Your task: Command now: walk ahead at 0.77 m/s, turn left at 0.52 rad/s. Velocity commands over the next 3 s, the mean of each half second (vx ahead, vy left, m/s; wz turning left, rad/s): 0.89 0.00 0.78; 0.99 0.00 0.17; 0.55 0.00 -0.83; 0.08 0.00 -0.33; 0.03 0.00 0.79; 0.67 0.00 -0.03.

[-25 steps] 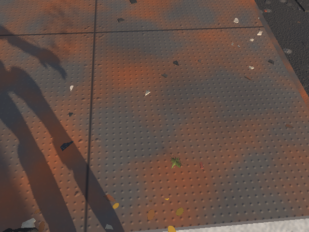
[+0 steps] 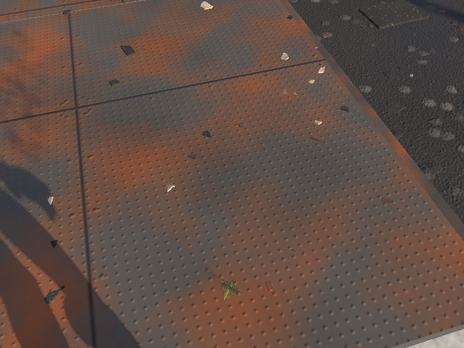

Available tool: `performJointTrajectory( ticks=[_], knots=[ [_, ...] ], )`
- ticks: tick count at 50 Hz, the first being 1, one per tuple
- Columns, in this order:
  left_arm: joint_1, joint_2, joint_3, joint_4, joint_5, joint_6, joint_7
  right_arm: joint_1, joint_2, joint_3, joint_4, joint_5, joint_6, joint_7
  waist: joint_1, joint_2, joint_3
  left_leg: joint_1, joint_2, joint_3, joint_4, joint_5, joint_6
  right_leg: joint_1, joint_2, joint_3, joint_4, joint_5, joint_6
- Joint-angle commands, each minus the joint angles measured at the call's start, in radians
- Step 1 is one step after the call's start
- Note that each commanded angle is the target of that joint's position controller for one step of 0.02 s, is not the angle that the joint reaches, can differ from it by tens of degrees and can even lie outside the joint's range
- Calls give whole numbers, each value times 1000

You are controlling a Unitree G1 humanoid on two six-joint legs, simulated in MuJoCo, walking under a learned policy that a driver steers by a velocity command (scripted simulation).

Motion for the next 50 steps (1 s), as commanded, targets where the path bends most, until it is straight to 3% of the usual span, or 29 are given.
performJointTrajectory(
  ticks=[1,3,6,11,14,16,17,18,19,20,21,22,23,25,29,33,35,37,38,39,40,41,42,43,44,45,46,47,50],
  knots=[
    [58,152,50,-15,-11,-15,8,-179,-97,-20,-128,-6,-24,33,67,-197,91,-468,58,-30,203,107,-30,248,-289,280,-308,-212,-93],
    [74,133,44,11,-18,-29,9,-180,-89,-20,-119,-16,-5,52,58,-176,117,-462,67,1,274,173,-48,197,-254,147,-335,-77,-94],
    [116,133,50,64,-13,-49,2,-253,-59,-6,-150,-12,4,63,53,-140,181,-511,87,9,267,251,-40,174,-252,23,-368,42,-93],
    [149,141,55,141,-11,-60,10,-407,-32,28,-212,-13,4,84,69,-100,242,-383,94,177,-17,285,47,184,-228,-181,-403,342,-77],
    [160,212,67,169,-10,-46,20,-329,-37,31,-207,3,6,61,-1,-139,124,-129,-31,292,-111,176,133,285,-243,-249,-163,1250,-64],
    [108,284,88,150,-3,-14,21,10,-123,-8,-124,12,-2,38,-169,-174,-79,244,-115,266,-113,29,178,223,-275,-227,288,1449,-77],
    [92,275,84,139,-5,-15,16,191,-189,-42,-59,-1,-6,18,-245,-111,-166,556,-122,164,-220,18,197,20,-239,-217,603,1193,-56],
    [86,122,52,84,-23,-27,-10,97,-295,-79,-64,10,13,-3,-121,235,-144,799,103,-305,-414,-249,275,-453,3,-196,1041,51,16],
    [44,140,37,-9,-26,-56,-17,75,-354,-87,-116,0,17,4,-103,177,-299,884,263,-777,-606,-329,390,-633,68,46,1220,-81,13],
    [-87,172,39,-29,-15,-75,-18,89,-307,-80,-101,3,17,-7,-134,10,-200,810,252,-733,-657,-263,347,-692,1,128,1175,0,-4],
    [-66,150,27,-26,-24,-85,-16,95,-267,-69,-65,3,6,-19,-71,-46,-48,624,239,-660,-683,-153,312,-661,-42,116,1068,24,-8],
    [-72,134,18,-25,-7,-79,-13,58,-228,-57,-60,0,-11,-28,-22,-97,12,474,189,-553,-678,-73,280,-596,-89,121,956,19,-6],
    [-33,128,14,-12,12,-60,-11,7,-205,-45,-72,0,-24,-34,28,-97,51,355,142,-471,-678,-13,270,-532,-100,120,912,3,4],
    [-10,129,11,-3,27,-17,-15,-17,-164,-25,-79,10,-47,-30,68,-71,84,210,85,-390,-708,35,280,-478,-122,111,812,-44,34],
    [-253,102,-9,-94,9,-1,-29,23,-160,-22,-71,16,-71,-22,10,-44,189,71,12,-318,-794,162,249,-473,-112,39,478,196,75],
    [-317,69,-25,-88,-8,-20,-47,105,-146,-17,-18,37,-88,-21,-58,-5,128,224,28,-247,-799,557,179,-340,-47,-20,180,528,17],
    [-343,86,-18,-84,-14,-26,-43,125,-162,-14,11,31,-102,-26,-76,1,113,376,63,-206,-791,749,146,-317,-23,-41,94,542,-34],
    [-270,137,5,-57,-15,-27,-33,122,-213,-21,26,15,-107,-37,-29,46,38,542,98,-161,-663,1130,103,-242,47,-69,68,398,-79],
    [-146,178,25,-21,-27,-27,-24,108,-236,-27,33,-8,-101,-44,40,78,-31,602,118,-141,-524,1304,87,-154,83,-68,89,298,-97],
    [67,214,45,43,-40,-22,-10,63,-242,-30,32,-33,-87,-50,154,93,-120,592,122,-101,-293,1385,78,10,99,-78,90,216,-117],
    [295,252,66,107,-40,-14,7,-1,-217,-24,24,-45,-79,-55,279,65,-191,426,90,-55,26,1253,66,253,32,-21,124,116,-150],
    [364,357,100,125,-10,-14,13,83,-80,10,-24,-6,-86,-43,205,-253,-291,23,-74,3,540,511,-4,552,-219,474,122,-143,-314],
    [287,306,95,138,-27,-4,-14,100,-68,30,-40,-8,-112,-25,138,-349,-306,-219,-158,-33,609,-43,-7,588,-285,974,-150,-224,-376],
    [150,243,88,115,-29,-10,-25,-3,-97,37,-57,-15,-116,-31,112,-188,-135,-313,-55,-80,599,59,8,459,-273,881,-177,-272,-375],
    [133,190,81,124,-40,-13,-32,-93,-118,43,-74,-29,-123,-26,109,-39,-69,-284,-7,-80,522,107,7,319,-243,761,-183,-207,-350],
    [146,156,71,148,-37,-14,-30,-154,-113,49,-98,-40,-122,-22,91,13,1,-254,23,-68,437,110,1,191,-197,667,-201,-129,-320],
    [157,127,57,177,-36,-17,-24,-178,-94,57,-128,-56,-111,-18,51,11,58,-228,39,-63,376,95,-18,78,-149,601,-219,-72,-303],
    [161,136,56,194,-37,-23,-21,-173,-74,67,-140,-66,-97,-14,20,-26,89,-219,57,-58,317,68,-35,13,-122,565,-234,-45,-305],
    [152,182,72,190,-42,-41,-18,-275,-66,92,-207,-59,-81,-2,5,-52,157,-187,94,-1,70,101,-82,-165,-78,480,-323,26,-317]
  ],
)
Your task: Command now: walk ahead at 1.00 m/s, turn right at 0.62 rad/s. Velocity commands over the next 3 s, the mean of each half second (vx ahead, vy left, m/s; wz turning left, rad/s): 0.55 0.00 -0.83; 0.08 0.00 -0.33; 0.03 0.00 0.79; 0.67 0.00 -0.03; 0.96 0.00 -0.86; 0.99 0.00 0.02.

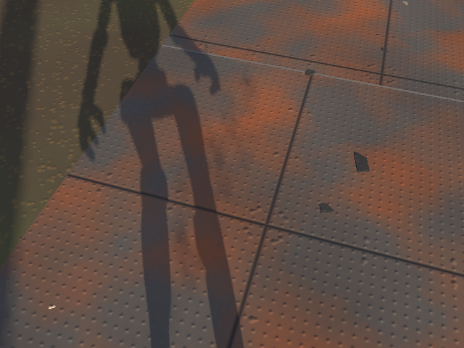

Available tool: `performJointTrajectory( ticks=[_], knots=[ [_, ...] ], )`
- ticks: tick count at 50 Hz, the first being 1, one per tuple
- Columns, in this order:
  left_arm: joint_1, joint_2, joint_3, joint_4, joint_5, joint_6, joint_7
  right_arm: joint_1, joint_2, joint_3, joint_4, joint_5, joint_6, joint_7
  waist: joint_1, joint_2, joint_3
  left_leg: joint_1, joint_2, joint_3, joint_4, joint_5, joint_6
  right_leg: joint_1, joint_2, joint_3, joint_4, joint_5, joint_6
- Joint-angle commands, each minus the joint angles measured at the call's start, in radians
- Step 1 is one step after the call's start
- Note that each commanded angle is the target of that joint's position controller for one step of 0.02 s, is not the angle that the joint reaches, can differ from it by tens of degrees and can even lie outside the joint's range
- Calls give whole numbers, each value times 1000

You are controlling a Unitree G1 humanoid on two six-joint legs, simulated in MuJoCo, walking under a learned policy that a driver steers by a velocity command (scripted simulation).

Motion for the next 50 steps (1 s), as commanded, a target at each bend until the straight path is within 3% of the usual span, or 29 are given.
performJointTrajectory(
  ticks=[1,4,7,8,9,10,11,12,13,14,15,17,19,22,24,27,29,30,31,32,33,34,35,37,39,41,43,46,50],
  knots=[
    [-95,130,31,-93,-3,-36,4,-106,-85,3,-130,12,-3,16,-69,-51,118,-2,51,26,-270,116,-50,-217,-228,356,-321,-35,-183],
    [-78,161,50,-93,-24,-44,-9,-189,-59,15,-149,43,-6,27,-20,-67,89,247,7,77,-489,387,-55,-279,-204,312,-358,156,-121],
    [16,169,60,-55,-29,-24,-2,-175,-90,-2,-140,31,-18,0,12,-45,39,257,-60,85,-620,367,-39,-28,-181,288,-128,617,-41],
    [32,175,63,-46,-29,-18,5,-113,-110,-13,-123,25,-27,-14,-10,-50,-20,340,-94,86,-661,343,-28,22,-157,280,13,776,-2],
    [7,193,68,-50,-35,-17,9,2,-128,-24,-98,26,-37,-28,-80,-68,-87,490,-67,68,-712,416,-18,-2,-123,271,197,783,36],
    [-36,167,66,-74,-42,-24,8,163,-184,-45,-67,15,-49,-44,-157,-81,-180,709,61,-22,-677,471,9,-133,-85,263,427,587,63],
    [9,-71,-4,-120,-21,-17,22,290,-230,-72,-55,73,-50,-57,-156,160,-395,1068,348,-277,-512,932,60,-372,-24,207,764,-403,106],
    [135,-15,-16,-161,-66,-13,28,291,-261,-85,-50,75,-30,-40,-114,353,-591,1161,575,-605,-581,808,228,-502,-55,157,1027,-447,135],
    [49,89,11,-177,-72,3,41,188,-184,-83,-93,63,-11,-45,-123,211,-488,1037,477,-515,-643,689,214,-549,-145,119,1043,-339,163],
    [-65,126,28,-203,-75,17,48,129,-117,-71,-87,58,-1,-52,-129,138,-309,889,409,-310,-657,742,181,-590,-175,57,1013,-272,182],
    [-96,122,35,-207,-64,30,51,82,-99,-68,-79,58,3,-50,-99,63,-221,760,350,-214,-682,774,162,-575,-207,33,1008,-236,198],
    [-103,64,36,-245,-58,56,45,15,-83,-74,-52,61,4,-47,-33,110,-95,550,286,-56,-769,729,143,-519,-254,10,915,-184,193],
    [-162,5,20,-290,-57,74,39,-63,-74,-82,-32,74,-2,-49,-14,119,-24,415,274,57,-848,707,150,-476,-273,-23,758,-153,194],
    [-199,4,15,-305,-38,73,11,-124,-130,-106,-14,86,2,-61,-7,83,-60,399,246,192,-852,695,135,-337,-263,-61,456,117,162],
    [-204,29,23,-299,-34,79,-15,-135,-155,-116,0,107,3,-58,-5,68,-73,426,243,243,-820,676,117,-258,-239,-91,339,217,128],
    [-216,107,55,-318,-33,94,-35,-129,-198,-133,12,135,12,-49,16,58,-73,465,256,275,-696,767,86,-174,-190,-143,267,165,62],
    [-119,164,89,-301,-34,91,-26,-121,-201,-138,14,145,29,-44,80,17,-111,439,227,309,-456,794,41,-9,-120,-180,172,175,-4],
    [-37,208,111,-283,-36,84,-7,-78,-166,-128,13,124,37,-37,111,-84,-120,296,170,297,-222,514,-4,156,-114,-104,97,327,-54],
    [-143,318,119,-332,-38,80,11,29,-63,-100,-10,59,40,-25,-37,-404,-119,3,-7,287,112,-360,-82,303,-320,267,128,855,-191],
    [-199,303,104,-412,11,57,-6,76,-145,-101,-21,70,37,-17,-24,-341,-364,-128,-99,22,310,-408,-91,414,-502,692,-30,515,-372],
    [-240,250,89,-430,0,41,-17,-14,-211,-114,-20,99,32,-14,14,-166,-333,-144,-53,-47,293,-312,-64,357,-503,629,-92,387,-319],
    [-275,216,78,-421,-23,34,-12,-52,-201,-113,-29,99,34,-21,-8,-94,-236,-145,-23,-47,227,-242,-53,255,-464,538,-83,337,-259],
    [-305,174,63,-418,-37,36,-4,-51,-184,-109,-11,83,43,-33,-33,-23,-178,-116,16,-47,156,-207,-56,153,-432,451,-63,362,-210],
    [-357,133,40,-418,-10,45,19,-6,-178,-108,25,84,67,-39,-67,-31,-165,41,44,-5,48,-171,-63,-18,-392,292,-42,512,-168],
    [-362,108,27,-392,9,43,31,38,-112,-88,53,85,74,-40,-74,-49,-195,133,45,33,-88,-134,-83,-60,-354,181,-25,633,-153],
    [-365,61,9,-358,17,41,34,59,-51,-62,73,87,78,-36,-65,-75,-222,237,61,38,-246,-40,-94,-83,-332,95,-27,587,-134],
    [-362,92,17,-334,24,46,32,38,-88,-69,63,98,88,-31,-42,-123,-189,268,45,61,-290,20,-96,-110,-354,82,-49,409,-139],
    [-375,129,32,-317,18,65,41,-6,-153,-92,24,103,102,-33,-25,-147,-100,194,37,85,-295,-48,-77,-108,-402,111,-66,193,-137],
    [-412,93,33,-299,-16,75,60,78,-119,-99,36,94,102,-17,-71,-136,-79,254,6,136,-503,32,-17,-75,-393,52,47,177,-61]
  ],
)
Over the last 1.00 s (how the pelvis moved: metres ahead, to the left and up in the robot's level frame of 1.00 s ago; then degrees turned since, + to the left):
0.78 0.31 0.00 28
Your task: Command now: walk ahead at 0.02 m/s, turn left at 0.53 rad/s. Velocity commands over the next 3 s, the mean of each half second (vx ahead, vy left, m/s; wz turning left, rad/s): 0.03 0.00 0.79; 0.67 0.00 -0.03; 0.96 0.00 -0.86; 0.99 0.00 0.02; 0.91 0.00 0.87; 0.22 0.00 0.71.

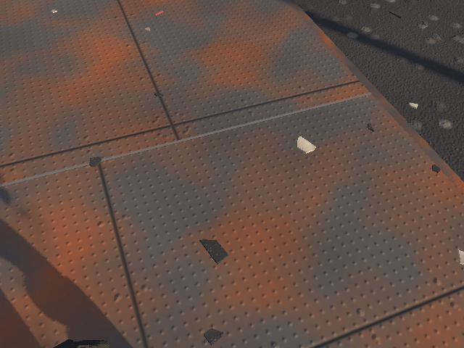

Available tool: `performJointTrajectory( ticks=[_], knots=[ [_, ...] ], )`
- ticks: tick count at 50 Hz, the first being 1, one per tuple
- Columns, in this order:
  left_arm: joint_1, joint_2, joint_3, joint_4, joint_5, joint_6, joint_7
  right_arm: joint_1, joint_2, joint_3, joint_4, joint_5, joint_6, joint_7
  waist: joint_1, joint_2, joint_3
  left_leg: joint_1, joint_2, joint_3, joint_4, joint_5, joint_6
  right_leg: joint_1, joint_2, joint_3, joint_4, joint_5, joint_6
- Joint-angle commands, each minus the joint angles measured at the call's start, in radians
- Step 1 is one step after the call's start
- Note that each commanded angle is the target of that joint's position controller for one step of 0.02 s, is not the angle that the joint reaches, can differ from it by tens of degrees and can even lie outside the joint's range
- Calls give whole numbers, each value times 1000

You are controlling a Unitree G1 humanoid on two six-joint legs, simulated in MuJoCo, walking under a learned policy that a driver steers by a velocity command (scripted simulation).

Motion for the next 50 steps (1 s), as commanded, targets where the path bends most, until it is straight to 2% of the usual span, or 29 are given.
performJointTrajectory(
  ticks=[1,2,3,4,6,8,13,19,22,23,24,25,26,27,28,31,33,34,36,38,40,42,43,44,45,46,47,48,50],
  knots=[
    [23,147,63,-30,-28,-2,21,28,-129,-45,-66,-13,-15,9,11,-46,-73,88,-11,-31,-233,186,74,48,-202,103,-3,78,-76],
    [52,109,61,-51,-3,-2,23,28,-241,-74,-86,-19,-22,-4,64,228,-41,134,182,-371,-346,469,178,-111,-55,-35,268,-104,33],
    [-90,115,56,-108,7,-11,27,72,-284,-83,-98,-38,-34,-2,-23,328,-23,209,301,-639,-448,579,363,-337,101,44,462,-425,77],
    [-103,123,62,-106,1,-16,27,99,-263,-81,-96,-61,-51,0,-32,227,-67,247,294,-635,-451,507,373,-374,68,143,593,-428,71],
    [-72,125,71,-72,-9,-12,29,14,-212,-79,-119,-18,-57,-13,19,107,-84,276,186,-483,-390,485,265,-379,30,177,601,-275,73],
    [-79,116,73,-72,-6,-15,28,-14,-175,-71,-139,10,-39,-33,29,105,-126,280,135,-436,-371,504,232,-331,31,175,557,-189,93],
    [-104,84,62,-60,-23,-38,11,33,-191,-92,-165,5,-7,-61,6,123,-164,339,87,-472,-358,436,216,-280,70,184,294,-110,115],
    [-76,120,73,-31,-33,-60,-11,-8,-207,-109,-212,7,12,-52,3,191,-149,246,53,-590,-354,365,208,-109,92,201,64,-96,104],
    [-9,145,87,-3,-36,-74,-21,-57,-202,-109,-237,19,18,-45,35,201,-147,198,12,-626,-322,337,179,42,76,190,-148,-9,82],
    [48,160,96,19,-38,-75,-21,-72,-185,-101,-246,26,19,-45,58,167,-179,111,-29,-601,-301,106,153,184,31,188,-254,70,61],
    [68,202,108,16,-38,-67,-15,2,-130,-85,-235,20,23,-42,34,6,-228,-58,-118,-493,-144,-294,111,374,-147,345,-282,-63,-8],
    [99,254,111,8,-12,-62,-15,30,-108,-75,-249,20,14,-36,25,-203,-189,-289,-236,-291,103,-308,82,419,-323,610,-358,-352,-115],
    [70,261,115,1,15,-79,-22,-31,-157,-80,-280,12,-9,-30,23,-266,-83,-428,-119,-252,244,-195,67,320,-410,753,-421,-531,-179],
    [28,213,102,-14,1,-89,-14,-43,-199,-85,-264,-1,-21,-27,22,-207,-37,-435,-71,-209,311,-113,49,275,-366,669,-423,-531,-165],
    [30,183,91,-13,-14,-92,-5,-19,-195,-85,-236,-14,-26,-25,24,-153,-36,-429,-60,-178,364,-54,27,275,-315,582,-416,-487,-132],
    [173,168,71,33,-19,-112,-9,-20,-99,-49,-223,-18,-61,-8,72,-92,-13,-438,-41,-128,439,53,13,242,-244,460,-429,-423,-118],
    [232,173,65,51,-21,-117,-18,-80,-79,-35,-253,-14,-87,-8,86,-93,26,-450,-16,-97,352,105,11,215,-234,464,-449,-391,-158],
    [255,204,72,81,28,-99,-36,-114,-100,-30,-249,-117,-53,41,79,-40,30,-367,-39,-57,281,113,4,138,-197,428,-459,-375,-142],
    [242,220,80,74,11,-86,-51,-129,-74,-19,-257,-85,-42,76,82,-163,37,-225,-44,-5,100,88,-12,60,-148,370,-465,-288,-131],
    [237,245,88,76,9,-81,-56,-139,-68,-13,-260,-54,-48,78,78,-210,38,-70,-70,18,-59,31,-21,-7,-137,358,-456,-256,-132],
    [254,258,93,85,8,-74,-57,-124,-85,-16,-257,-45,-59,56,64,-193,31,57,-86,15,-179,-9,-8,-23,-166,402,-419,-264,-150],
    [249,216,84,95,0,-69,-51,22,-101,-24,-206,-46,-83,14,-17,-95,-3,344,-82,5,-331,97,23,-124,-135,391,-280,-217,-133],
    [229,174,75,88,-3,-81,-54,173,-147,-41,-170,-56,-101,-6,-97,-15,-90,595,-1,-75,-323,37,37,-256,-57,325,-61,-198,-106],
    [197,61,43,33,-27,-98,-53,332,-266,-65,-160,-89,-107,-21,-171,236,-229,788,299,-432,-444,-394,75,-431,45,180,314,-298,-66],
    [152,80,38,-8,-30,-98,-45,298,-313,-80,-153,-87,-101,-25,-141,266,-196,650,416,-717,-551,-579,131,-570,32,140,513,-239,-66],
    [116,119,47,3,-13,-84,-47,220,-220,-55,-164,-83,-103,-21,-99,135,-95,552,375,-632,-535,-513,131,-585,-30,173,604,-148,-70],
    [129,120,49,21,-3,-78,-63,167,-150,-34,-166,-75,-106,-15,-61,105,-56,482,313,-480,-530,-380,114,-561,-58,159,604,-82,-58],
    [164,125,53,45,3,-67,-78,134,-113,-22,-166,-72,-107,-13,-28,120,-50,437,266,-363,-548,-285,98,-517,-82,136,602,-53,-43],
    [145,117,52,50,18,-43,-103,156,-91,-15,-135,-57,-115,-16,-16,148,3,387,218,-211,-590,-144,94,-527,-107,106,644,-1,-25]
  ],
)
Over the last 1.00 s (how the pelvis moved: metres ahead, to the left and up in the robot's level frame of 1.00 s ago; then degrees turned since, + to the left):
0.53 -0.01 -0.01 -33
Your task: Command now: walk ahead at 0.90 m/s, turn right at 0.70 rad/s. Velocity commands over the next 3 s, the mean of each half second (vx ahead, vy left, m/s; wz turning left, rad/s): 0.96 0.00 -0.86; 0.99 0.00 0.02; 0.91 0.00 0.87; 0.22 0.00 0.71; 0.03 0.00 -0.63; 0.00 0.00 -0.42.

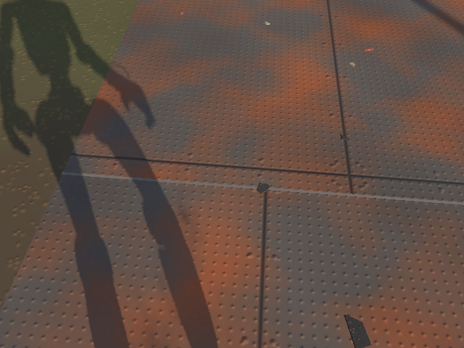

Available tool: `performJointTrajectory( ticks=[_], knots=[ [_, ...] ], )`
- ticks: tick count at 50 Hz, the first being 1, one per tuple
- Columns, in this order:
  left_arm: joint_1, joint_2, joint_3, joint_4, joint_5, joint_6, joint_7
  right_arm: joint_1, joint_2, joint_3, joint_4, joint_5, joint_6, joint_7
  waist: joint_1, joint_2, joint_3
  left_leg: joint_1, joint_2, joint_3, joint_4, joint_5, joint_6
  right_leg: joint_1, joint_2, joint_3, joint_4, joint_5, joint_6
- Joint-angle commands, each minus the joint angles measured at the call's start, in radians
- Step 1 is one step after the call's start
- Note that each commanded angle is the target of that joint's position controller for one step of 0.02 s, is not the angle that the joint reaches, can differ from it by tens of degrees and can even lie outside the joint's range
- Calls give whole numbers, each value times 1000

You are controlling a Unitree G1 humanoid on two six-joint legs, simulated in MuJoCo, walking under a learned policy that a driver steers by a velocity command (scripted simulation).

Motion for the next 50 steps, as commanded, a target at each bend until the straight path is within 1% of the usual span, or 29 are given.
performJointTrajectory(
  ticks=[1,5,8,10,12,14,15,16,17,18,20,23,24,27,29,31,32,34,36,37,38,39,40,42,43,44,46,48,50],
  knots=[
    [-147,48,4,-113,13,3,-32,92,-119,-39,-3,15,-24,-5,-61,167,92,207,252,-209,-302,-93,67,-377,-81,14,116,96,12],
    [-280,34,-11,-161,9,15,-48,132,-89,-35,61,13,-46,2,-44,130,168,195,242,-22,-344,128,69,-443,-87,-1,70,209,7],
    [-392,33,-30,-202,11,16,-65,138,-98,-37,102,10,-53,-6,-41,98,218,168,212,121,-386,304,51,-353,-82,-109,-126,260,-30],
    [-443,15,-46,-223,7,15,-68,155,-128,-41,128,12,-49,-12,-38,79,222,180,198,205,-351,647,32,-222,-36,-200,-271,239,-79],
    [-398,32,-45,-213,-2,16,-53,186,-190,-52,143,13,-38,-23,3,115,136,273,217,226,-193,1251,21,-64,59,-276,-316,182,-123],
    [-113,105,-15,-142,-9,13,-30,131,-268,-74,128,2,-4,-32,160,172,-32,276,265,206,181,1495,40,231,121,-245,-317,45,-167],
    [110,164,18,-72,-5,5,-11,94,-273,-76,107,2,7,-27,251,148,-138,135,262,180,479,1347,52,523,142,-176,-396,18,-200],
    [128,219,47,-36,-6,10,16,105,-206,-63,109,-8,4,-9,207,12,-128,-140,139,164,815,486,30,734,67,-15,-452,-68,-218],
    [20,338,68,-78,14,28,24,135,-92,-32,1,5,-15,10,61,-238,-176,-572,-38,72,1195,-206,-36,949,-190,552,-606,-130,-370],
    [66,327,73,-103,4,36,29,-16,-165,-35,-59,6,-43,8,142,-49,-239,-685,-23,-132,1210,-98,-20,952,-221,744,-783,-217,-392],
    [23,248,56,-67,0,18,44,-38,-162,-23,-57,10,-63,6,42,92,13,-646,72,-145,1015,-11,-9,643,-200,625,-888,-119,-315],
    [-71,167,21,-76,-14,-24,52,21,-136,-13,-26,-36,-3,9,-74,118,95,-466,130,-141,856,-67,-50,313,-53,393,-906,29,-277],
    [-58,169,18,-78,-18,-38,48,10,-125,-8,-45,-36,13,12,-82,75,107,-442,132,-124,784,-81,-66,235,-44,382,-920,66,-291],
    [-23,172,21,-67,-15,-59,42,-220,-99,9,-129,-16,16,23,-25,62,192,-414,115,-67,509,128,-91,114,24,330,-975,186,-260],
    [16,166,21,-43,-21,-67,39,-259,-68,23,-133,-4,5,37,11,27,164,-342,80,-35,297,355,-57,174,43,263,-971,404,-212],
    [77,152,12,-4,-38,-86,37,-286,-57,27,-123,10,-6,44,56,8,128,-250,53,-4,173,535,-1,279,-5,240,-1011,582,-175],
    [96,157,10,13,-36,-92,38,-304,-74,21,-118,14,-7,42,72,19,119,-260,35,13,127,538,24,381,-18,214,-1011,677,-154],
    [99,206,17,27,-18,-96,48,-270,-120,2,-103,13,-8,34,44,-24,63,-228,-26,34,83,420,69,569,-58,173,-908,1012,-116],
    [61,247,27,33,27,-79,63,-22,-195,-36,-27,32,-6,17,-95,-88,-74,-47,-92,31,117,230,105,671,-103,138,-625,1316,-86],
    [-8,242,28,26,44,-63,69,210,-221,-54,44,39,1,2,-231,-72,-147,148,-82,40,82,191,127,601,-84,77,-345,1298,-74],
    [-59,180,11,9,51,-63,74,410,-282,-76,91,33,12,-14,-318,23,-224,378,41,-110,167,-27,175,387,-13,26,97,937,-59],
    [74,50,-19,-45,-12,-86,44,345,-353,-99,107,20,15,-1,-129,488,-289,607,268,-824,-53,-178,351,-61,215,24,450,-54,30],
    [39,95,-37,-45,11,-99,50,190,-264,-91,69,20,17,23,-109,258,-206,563,274,-978,-170,-249,380,-226,129,86,459,-56,-2],
    [-137,122,-46,-84,29,-109,41,146,-159,-71,91,29,9,32,-88,-27,-29,294,221,-749,-191,-157,335,-204,20,95,299,30,-6],
    [-210,106,-51,-120,46,-103,38,164,-129,-59,122,29,4,27,-69,-55,37,172,163,-653,-205,-87,300,-173,-7,91,212,21,5],
    [-197,79,-64,-138,60,-88,31,164,-133,-55,144,27,-1,19,-23,-7,71,94,131,-613,-216,-58,297,-153,-19,82,158,2,22],
    [-210,64,-79,-163,68,-66,26,183,-158,-60,161,37,-17,18,2,38,109,3,96,-564,-253,-15,312,-160,-50,62,43,-44,54],
    [-329,65,-95,-221,54,-67,16,165,-180,-70,147,37,-24,16,-9,41,160,-130,71,-511,-327,42,315,-121,-67,14,-163,47,90],
    [-430,39,-113,-258,28,-71,2,145,-190,-81,137,43,-26,20,-37,67,172,-238,18,-440,-364,113,266,41,-50,-25,-396,233,107]
  ],
)
Over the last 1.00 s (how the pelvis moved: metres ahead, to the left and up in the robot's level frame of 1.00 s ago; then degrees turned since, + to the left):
0.15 0.13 0.01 23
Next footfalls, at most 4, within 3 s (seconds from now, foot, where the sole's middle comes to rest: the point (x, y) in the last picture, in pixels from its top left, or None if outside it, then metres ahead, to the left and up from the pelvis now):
0.32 right None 0.38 -0.12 -0.78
0.74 left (311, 245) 0.85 -0.23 -0.78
1.16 right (403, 190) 1.10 -0.60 -0.78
1.56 left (346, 114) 1.52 -0.45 -0.78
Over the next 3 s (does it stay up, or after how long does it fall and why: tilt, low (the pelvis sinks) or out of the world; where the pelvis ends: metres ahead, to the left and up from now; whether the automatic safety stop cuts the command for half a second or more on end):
stays up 1.57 -0.57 0.00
